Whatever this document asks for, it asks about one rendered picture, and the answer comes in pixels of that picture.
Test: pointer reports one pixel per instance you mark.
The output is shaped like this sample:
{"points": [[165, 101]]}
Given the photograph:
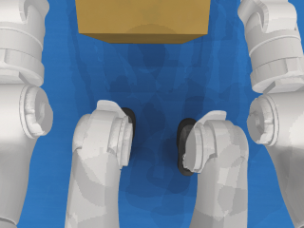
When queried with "left robot foot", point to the left robot foot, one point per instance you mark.
{"points": [[131, 119]]}

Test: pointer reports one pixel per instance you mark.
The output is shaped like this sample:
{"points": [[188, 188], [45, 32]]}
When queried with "right robot forearm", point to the right robot forearm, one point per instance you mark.
{"points": [[274, 45]]}

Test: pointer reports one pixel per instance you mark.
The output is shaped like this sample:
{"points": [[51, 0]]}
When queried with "right robot shin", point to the right robot shin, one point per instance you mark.
{"points": [[217, 115]]}

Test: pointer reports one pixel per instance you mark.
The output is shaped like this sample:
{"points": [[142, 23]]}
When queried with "robot left upper arm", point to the robot left upper arm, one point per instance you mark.
{"points": [[25, 115]]}

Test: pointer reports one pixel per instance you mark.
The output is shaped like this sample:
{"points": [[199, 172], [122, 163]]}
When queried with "robot right upper arm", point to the robot right upper arm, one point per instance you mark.
{"points": [[276, 120]]}

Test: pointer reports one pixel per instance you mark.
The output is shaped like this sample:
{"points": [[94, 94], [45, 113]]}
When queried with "left robot forearm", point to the left robot forearm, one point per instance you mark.
{"points": [[22, 32]]}

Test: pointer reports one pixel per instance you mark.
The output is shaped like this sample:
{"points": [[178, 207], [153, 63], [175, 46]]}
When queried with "carton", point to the carton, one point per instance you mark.
{"points": [[143, 21]]}

